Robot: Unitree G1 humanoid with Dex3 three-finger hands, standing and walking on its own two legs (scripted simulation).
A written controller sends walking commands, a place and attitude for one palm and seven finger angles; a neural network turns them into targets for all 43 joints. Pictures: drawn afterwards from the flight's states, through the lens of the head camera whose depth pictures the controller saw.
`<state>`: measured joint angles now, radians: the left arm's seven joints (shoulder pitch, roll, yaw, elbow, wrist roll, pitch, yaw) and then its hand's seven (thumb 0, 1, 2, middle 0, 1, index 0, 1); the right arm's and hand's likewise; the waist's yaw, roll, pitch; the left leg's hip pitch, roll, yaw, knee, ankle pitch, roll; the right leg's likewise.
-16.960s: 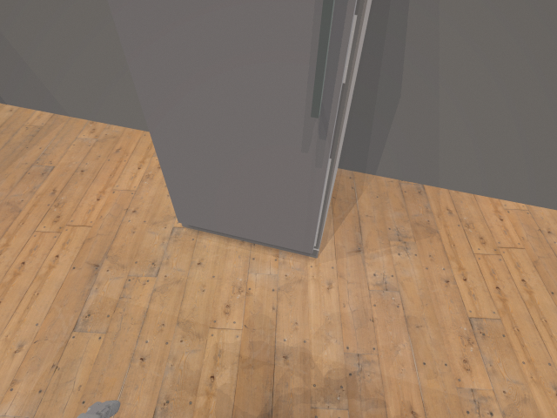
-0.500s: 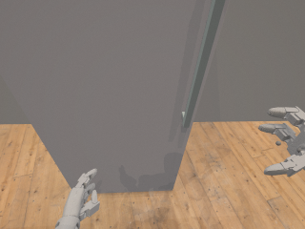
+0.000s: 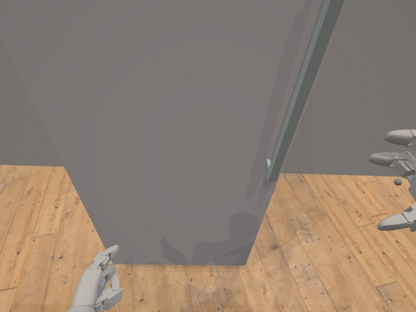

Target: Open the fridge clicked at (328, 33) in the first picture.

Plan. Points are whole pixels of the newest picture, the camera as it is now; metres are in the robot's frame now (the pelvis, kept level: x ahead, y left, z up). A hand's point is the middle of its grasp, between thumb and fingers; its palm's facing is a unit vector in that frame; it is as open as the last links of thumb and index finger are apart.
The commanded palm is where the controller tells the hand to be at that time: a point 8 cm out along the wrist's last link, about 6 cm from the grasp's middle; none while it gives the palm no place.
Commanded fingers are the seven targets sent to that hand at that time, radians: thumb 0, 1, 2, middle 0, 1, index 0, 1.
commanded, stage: raise the hand to about handle height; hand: right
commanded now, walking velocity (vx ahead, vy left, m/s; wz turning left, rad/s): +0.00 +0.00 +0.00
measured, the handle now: (298, 88) +0.47 -0.15 +0.24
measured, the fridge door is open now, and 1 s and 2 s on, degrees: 0 0 0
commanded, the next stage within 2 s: move the hooked fingers beside the handle in 0.20 s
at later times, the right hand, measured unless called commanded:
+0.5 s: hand (393, 180) +0.28 -0.27 +0.19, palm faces +0.13 +0.99 -0.09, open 14.0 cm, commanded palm +0.25 -0.30 +0.21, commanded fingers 0.00 0.50 -0.30 0.30 1.20 0.30 1.20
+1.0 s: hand (360, 155) +0.33 -0.24 +0.20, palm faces +0.04 +1.00 -0.05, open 14.0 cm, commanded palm +0.30 -0.28 +0.20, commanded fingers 0.00 0.50 -0.30 0.30 1.20 0.30 1.20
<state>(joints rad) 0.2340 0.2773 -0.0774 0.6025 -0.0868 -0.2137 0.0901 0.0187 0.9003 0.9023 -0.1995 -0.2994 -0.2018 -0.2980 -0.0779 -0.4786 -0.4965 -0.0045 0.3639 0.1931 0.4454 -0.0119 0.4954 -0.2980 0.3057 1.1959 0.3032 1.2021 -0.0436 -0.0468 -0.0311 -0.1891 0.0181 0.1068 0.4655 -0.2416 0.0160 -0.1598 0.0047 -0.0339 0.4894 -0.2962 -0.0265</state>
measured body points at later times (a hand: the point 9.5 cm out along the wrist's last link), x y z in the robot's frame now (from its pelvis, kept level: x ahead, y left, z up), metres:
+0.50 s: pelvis -0.01 +0.02 +0.00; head -0.03 +0.05 +0.44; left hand +0.20 +0.24 -0.07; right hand +0.26 -0.32 +0.20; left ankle +0.01 +0.11 -0.74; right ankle -0.02 -0.10 -0.74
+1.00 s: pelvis +0.00 +0.00 +0.00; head -0.01 +0.02 +0.45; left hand +0.17 +0.24 -0.08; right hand +0.32 -0.30 +0.20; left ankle +0.01 +0.11 -0.74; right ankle -0.02 -0.10 -0.74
